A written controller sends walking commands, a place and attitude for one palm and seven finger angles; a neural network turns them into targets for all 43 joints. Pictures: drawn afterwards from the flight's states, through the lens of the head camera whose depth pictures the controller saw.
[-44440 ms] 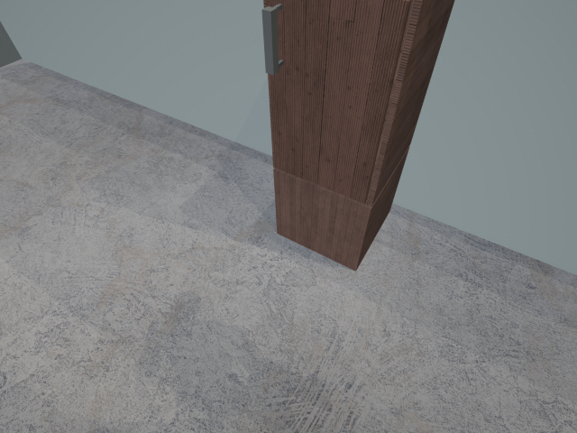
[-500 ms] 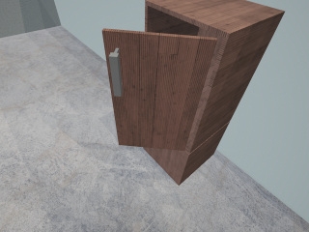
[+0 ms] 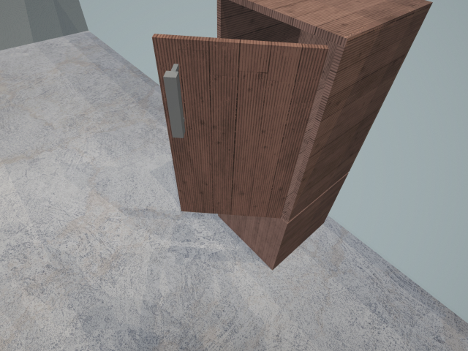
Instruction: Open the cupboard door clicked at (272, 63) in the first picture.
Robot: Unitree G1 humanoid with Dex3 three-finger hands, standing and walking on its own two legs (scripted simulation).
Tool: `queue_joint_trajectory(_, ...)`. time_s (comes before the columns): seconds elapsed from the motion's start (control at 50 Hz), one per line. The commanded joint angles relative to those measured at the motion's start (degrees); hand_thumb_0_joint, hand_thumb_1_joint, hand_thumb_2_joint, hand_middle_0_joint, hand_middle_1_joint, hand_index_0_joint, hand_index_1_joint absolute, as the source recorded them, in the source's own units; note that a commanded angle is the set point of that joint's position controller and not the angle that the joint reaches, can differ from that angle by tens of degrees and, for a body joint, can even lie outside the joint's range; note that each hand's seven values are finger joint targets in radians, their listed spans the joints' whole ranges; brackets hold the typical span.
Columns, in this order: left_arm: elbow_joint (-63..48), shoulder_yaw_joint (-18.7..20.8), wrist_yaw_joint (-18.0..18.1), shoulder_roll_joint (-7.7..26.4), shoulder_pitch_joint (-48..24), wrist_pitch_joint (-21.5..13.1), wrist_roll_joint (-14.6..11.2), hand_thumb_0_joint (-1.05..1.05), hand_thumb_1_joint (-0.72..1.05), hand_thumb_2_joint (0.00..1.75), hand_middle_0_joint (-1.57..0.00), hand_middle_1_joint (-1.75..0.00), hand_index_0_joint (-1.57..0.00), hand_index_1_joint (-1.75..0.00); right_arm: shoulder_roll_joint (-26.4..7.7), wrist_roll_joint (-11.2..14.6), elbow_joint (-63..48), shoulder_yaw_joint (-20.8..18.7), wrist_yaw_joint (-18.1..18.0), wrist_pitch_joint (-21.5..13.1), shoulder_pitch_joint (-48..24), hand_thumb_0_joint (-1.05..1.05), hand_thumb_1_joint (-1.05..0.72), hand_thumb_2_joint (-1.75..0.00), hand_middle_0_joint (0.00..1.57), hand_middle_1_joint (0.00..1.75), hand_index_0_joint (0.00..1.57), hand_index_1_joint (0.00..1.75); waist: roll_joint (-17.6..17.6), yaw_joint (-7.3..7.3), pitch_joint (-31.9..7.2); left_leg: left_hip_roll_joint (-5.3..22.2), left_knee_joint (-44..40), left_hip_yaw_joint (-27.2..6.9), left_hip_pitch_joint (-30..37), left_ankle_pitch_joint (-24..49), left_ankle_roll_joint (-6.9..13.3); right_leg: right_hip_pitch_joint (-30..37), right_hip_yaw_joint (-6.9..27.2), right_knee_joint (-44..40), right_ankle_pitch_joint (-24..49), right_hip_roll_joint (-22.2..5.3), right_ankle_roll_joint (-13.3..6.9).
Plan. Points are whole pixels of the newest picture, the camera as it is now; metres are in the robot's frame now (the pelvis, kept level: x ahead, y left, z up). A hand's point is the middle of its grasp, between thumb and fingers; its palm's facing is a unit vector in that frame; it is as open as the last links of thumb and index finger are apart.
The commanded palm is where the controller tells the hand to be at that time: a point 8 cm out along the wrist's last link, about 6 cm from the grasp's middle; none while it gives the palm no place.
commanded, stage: come to a stop and stand still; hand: left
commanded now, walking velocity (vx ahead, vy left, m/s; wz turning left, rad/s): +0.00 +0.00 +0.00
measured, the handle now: (177, 101) +0.59 +0.17 +0.12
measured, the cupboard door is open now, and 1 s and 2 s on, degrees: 45 45 45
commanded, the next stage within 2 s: look again from close up in 0.56 s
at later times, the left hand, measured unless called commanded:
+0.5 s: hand out of the picture +0.00 +0.13 -0.19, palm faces +0.05 -0.99 -0.15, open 7.3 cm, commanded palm none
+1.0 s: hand out of the picture -0.05 +0.14 -0.19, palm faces +0.07 -0.99 -0.13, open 7.4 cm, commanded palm none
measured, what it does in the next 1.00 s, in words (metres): stands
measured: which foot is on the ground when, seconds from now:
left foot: down 0.00-1.00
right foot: down 0.00-1.00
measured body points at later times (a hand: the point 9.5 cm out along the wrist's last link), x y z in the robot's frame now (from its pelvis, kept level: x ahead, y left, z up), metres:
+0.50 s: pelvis +0.00 -0.03 -0.01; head -0.02 -0.01 +0.44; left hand +0.00 +0.18 -0.17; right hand +0.02 -0.26 -0.15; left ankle +0.06 +0.06 -0.74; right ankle +0.00 -0.14 -0.74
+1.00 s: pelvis -0.02 -0.01 +0.00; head -0.02 +0.01 +0.45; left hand -0.06 +0.19 -0.17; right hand -0.01 -0.24 -0.15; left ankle +0.06 +0.06 -0.74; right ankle +0.00 -0.14 -0.74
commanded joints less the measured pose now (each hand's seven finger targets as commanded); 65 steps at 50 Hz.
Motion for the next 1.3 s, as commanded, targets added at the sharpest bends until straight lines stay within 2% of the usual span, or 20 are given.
queue_joint_trajectory(0.0, -0.9, 0.47, 1.03, 4.36, 3.89, -1.97, -0.49, 0.0, 0.9, 0.9, -0.2, -0.3, -0.2, -0.3, -5.7, 0.35, -1.84, -1.02, -0.47, -1.66, 1.59, 0.0, -0.9, -0.9, 0.2, 0.3, 0.2, 0.3, -1.21, -1.06, 3.87, 7.66, -7.74, -10.08, 0.29, -12.13, -2.76, -6.66, 4.18, -7.39, -5.72, -3.08, -2.6)
queue_joint_trajectory(0.02, 0.18, -0.15, 2.87, 5.34, 2.35, -3.27, 1.03, 0.0, 0.9, 0.9, -0.2, -0.3, -0.2, -0.3, -8.45, -0.45, -5.02, 0.06, 0.19, -2.41, 0.27, 0.0, -0.9, -0.9, 0.2, 0.3, 0.2, 0.3, -2.62, -0.63, 6.92, 8.14, 0.12, -8.05, -3.66, -6.9, -4.55, -7.75, 1.84, -4.32, -2.55, -3.33, -2.92)
queue_joint_trajectory(0.04, 0.06, 0.2, 2.63, 6.03, 3.28, -4.03, 0.42, 0.0, 0.9, 0.9, -0.2, -0.3, -0.2, -0.3, -6.7, -0.25, -6.63, 0.54, 0.45, -2.88, -1.22, 0.0, -0.9, -0.9, 0.2, 0.3, 0.2, 0.3, -0.46, -0.49, 6.31, 7.26, 0.64, -8.34, -2.92, -6.8, -4.59, -8.9, 3.21, -6.33, -3.9, -4.63, -3.5)
queue_joint_trajectory(0.06, -1.25, 0.36, 2.41, 5.09, 3.11, -4.02, 0.33, 0.0, 0.9, 0.9, -0.2, -0.3, -0.2, -0.3, -4.22, -0.52, -5.99, 0.35, 0.21, -3.47, 2.76, 0.0, -0.9, -0.9, 0.2, 0.3, 0.2, 0.3, 0.99, -1.84, 2.19, 7.2, 0.06, -9.74, -1.47, -6.5, -4.13, -6.49, 3.51, -3.52, -5.54, -4.36, -4.2)
queue_joint_trajectory(0.08, -1.37, 0.18, 2.1, 4.85, 3.49, -4.04, -0.17, 0.0, 0.9, 0.9, -0.2, -0.3, -0.2, -0.3, -4.77, -0.41, -5.73, 0.42, 0.05, -3.47, 3.02, 0.0, -0.9, -0.9, 0.2, 0.3, 0.2, 0.3, 1.6, -1.34, -0.66, 7.06, 0.54, -10.22, -0.61, -6.06, -3.31, -6.05, 3.4, -3.0, -5.33, -3.83, -4.23)
queue_joint_trajectory(0.1, -1.51, 0.21, 1.92, 4.67, 3.21, -3.99, -0.37, 0.0, 0.9, 0.9, -0.2, -0.3, -0.2, -0.3, -5.01, -0.26, -6.08, 0.34, -0.05, -3.34, 3.28, 0.0, -0.9, -0.9, 0.2, 0.3, 0.2, 0.3, 1.56, -1.68, -2.19, 7.05, 0.68, -10.45, -0.35, -6.57, -2.91, -5.81, 3.37, -2.55, -5.42, -3.44, -4.31)
queue_joint_trajectory(0.14, -2.43, 0.53, 1.71, 4.3, 2.75, -3.7, -0.23, 0.0, 0.9, 0.9, -0.2, -0.3, -0.2, -0.3, -4.78, -0.33, -6.53, 0.12, -0.17, -3.08, 2.95, 0.0, -0.9, -0.9, 0.2, 0.3, 0.2, 0.3, 1.33, -1.32, -0.17, 7.2, -0.09, -10.9, -3.13, -8.68, -2.41, -6.39, 2.61, -2.09, -5.82, -3.12, -4.37)
queue_joint_trajectory(0.2, -3.07, 0.58, 1.53, 3.66, 2.67, -3.51, -0.33, 0.0, 0.9, 0.9, -0.2, -0.3, -0.2, -0.3, -4.39, -0.32, -6.86, 0.14, -0.12, -2.85, 3.21, 0.0, -0.9, -0.9, 0.2, 0.3, 0.2, 0.3, -2.07, -1.23, 2.82, 6.39, -0.27, -10.42, -4.85, -10.1, -2.52, -9.08, 3.97, -3.03, -8.92, -3.29, -4.61)
queue_joint_trajectory(0.24, -3.72, 0.72, 1.51, 3.79, 2.39, -3.46, -0.26, 0.0, 0.9, 0.9, -0.2, -0.3, -0.2, -0.3, -4.06, -0.36, -6.7, 0.2, -0.09, -2.82, 3.71, 0.0, -0.9, -0.9, 0.2, 0.3, 0.2, 0.3, -2.61, -1.16, 4.14, 6.33, -0.32, -9.94, -5.4, -9.35, -2.49, -9.61, 3.81, -3.53, -8.97, -3.33, -4.64)
queue_joint_trajectory(0.26, -4.12, 0.68, 1.47, 3.8, 2.34, -3.4, -0.35, 0.0, 0.9, 0.9, -0.2, -0.3, -0.2, -0.3, -4.24, -0.36, -6.56, 0.28, -0.08, -2.9, 3.71, 0.0, -0.9, -0.9, 0.2, 0.3, 0.2, 0.3, -1.24, -1.1, 4.4, 6.25, -0.38, -9.93, -5.41, -9.38, -2.57, -9.96, 4.15, -3.54, -8.88, -3.38, -4.66)
queue_joint_trajectory(0.34, -5.09, 0.86, 1.43, 4.46, 1.89, -3.5, -0.41, 0.0, 0.9, 0.9, -0.2, -0.3, -0.2, -0.3, -3.79, -0.28, -6.31, 0.41, -0.08, -3.19, 4.05, 0.0, -0.9, -0.9, 0.2, 0.3, 0.2, 0.3, -3.01, -0.68, 3.96, 6.23, 0.05, -8.92, -5.24, -5.68, -2.61, -8.11, 4.29, -4.22, -5.61, -3.69, -4.69)
queue_joint_trajectory(0.42, -5.9, 0.98, 1.29, 5.04, 0.85, -3.32, -0.64, 0.0, 0.9, 0.9, -0.2, -0.3, -0.2, -0.3, -4.31, -0.34, -5.88, 0.53, -0.12, -3.31, 3.43, 0.0, -0.9, -0.9, 0.2, 0.3, 0.2, 0.3, -0.18, -0.59, 3.38, 6.35, -0.13, -8.79, -4.26, -3.92, -2.89, -7.44, 4.69, -4.29, -3.46, -3.65, -4.71)
queue_joint_trajectory(0.5, -6.31, 1.07, 1.22, 5.74, 0.47, -3.12, -0.71, 0.0, 0.9, 0.9, -0.2, -0.3, -0.2, -0.3, -4.58, -0.31, -5.57, 0.6, -0.17, -3.22, 2.8, 0.0, -0.9, -0.9, 0.2, 0.3, 0.2, 0.3, 0.86, -0.3, 2.57, 6.6, -0.45, -8.76, -4.06, -3.84, -3.1, -5.92, 4.76, -4.76, -2.31, -3.66, -4.58)
queue_joint_trajectory(0.54, -6.58, 1.18, 1.24, 5.81, 0.36, -3.01, -0.6, 0.0, 0.9, 0.9, -0.2, -0.3, -0.2, -0.3, -4.42, -0.19, -5.42, 0.53, -0.18, -3.17, 3.06, 0.0, -0.9, -0.9, 0.2, 0.3, 0.2, 0.3, -0.08, -0.16, 2.53, 7.05, -0.99, -8.99, -4.42, -4.03, -2.94, -4.93, 4.03, -4.96, -1.79, -3.51, -4.31)
queue_joint_trajectory(0.62, -6.62, 1.22, 1.07, 5.95, -0.17, -2.67, -0.64, 0.0, 0.9, 0.9, -0.2, -0.3, -0.2, -0.3, -5.02, -0.33, -5.16, 0.42, -0.13, -2.76, 2.69, 0.0, -0.9, -0.9, 0.2, 0.3, 0.2, 0.3, 1.28, -0.43, 2.94, 7.07, -2.3, -9.8, -4.99, -8.19, -3.22, -5.71, 4.18, -5.43, -4.84, -3.42, -4.37)
queue_joint_trajectory(0.84, -5.37, 1.23, 1.05, 4.81, 2.11, -2.5, -0.32, 0.0, 0.9, 0.9, -0.2, -0.3, -0.2, -0.3, -5.17, -0.17, -4.36, -0.16, -0.16, -2.55, 2.92, 0.0, -0.9, -0.9, 0.2, 0.3, 0.2, 0.3, 0.75, -0.09, 2.29, 8.0, -5.29, -11.65, -5.61, -12.7, -2.7, -4.62, 2.97, -5.31, -4.5, -3.08, -3.81)
queue_joint_trajectory(0.98, -4.46, 1.27, 1.06, 3.81, 3.48, -2.19, -0.11, 0.0, 0.9, 0.9, -0.2, -0.3, -0.2, -0.3, -5.28, -0.21, -4.18, -0.44, -0.17, -2.31, 3.2, 0.0, -0.9, -0.9, 0.2, 0.3, 0.2, 0.3, 2.63, -0.02, 3.32, 8.52, -8.12, -13.33, -7.97, -17.95, -2.44, -4.81, 2.12, -4.14, -5.67, -2.51, -3.49)
queue_joint_trajectory(1.2, -3.5, 1.45, 1.1, 2.83, 6.09, -2.02, 0.15, 0.0, 0.9, 0.9, -0.2, -0.3, -0.2, -0.3, -5.21, -0.33, -4.27, -0.86, -0.15, -1.83, 3.65, 0.0, -0.9, -0.9, 0.2, 0.3, 0.2, 0.3, 1.29, 0.03, 3.6, 8.37, -9.42, -14.18, -8.37, -20.58, -2.24, -6.1, 1.93, -3.85, -7.98, -2.23, -3.36)
queue_joint_trajectory(1.26, -3.47, 1.56, 1.11, 2.61, 6.79, -1.85, 0.26, 0.0, 0.9, 0.9, -0.2, -0.3, -0.2, -0.3, -5.17, -0.3, -4.4, -1.01, -0.12, -1.63, 3.57, 0.0, -0.9, -0.9, 0.2, 0.3, 0.2, 0.3, 2.22, 0.26, 3.89, 8.47, -10.32, -14.51, -9.42, -22.68, -2.15, -5.91, 1.39, -3.31, -8.53, -1.8, -3.18)
queue_joint_trajectory(1.28, -2.19, 0.73, 2.83, 4.87, 6.72, -2.56, 1.23, 0.0, 0.9, 0.9, -0.2, -0.3, -0.2, -0.3, -7.47, -0.59, -8.92, -0.52, 0.08, -1.58, -3.28, 0.0, -0.9, -0.9, 0.2, 0.3, 0.2, 0.3, 4.8, 2.11, 7.89, 5.09, 1.46, -4.71, -9.68, -13.99, -5.3, -7.64, 0.68, -4.16, -4.83, -2.52, -4.11)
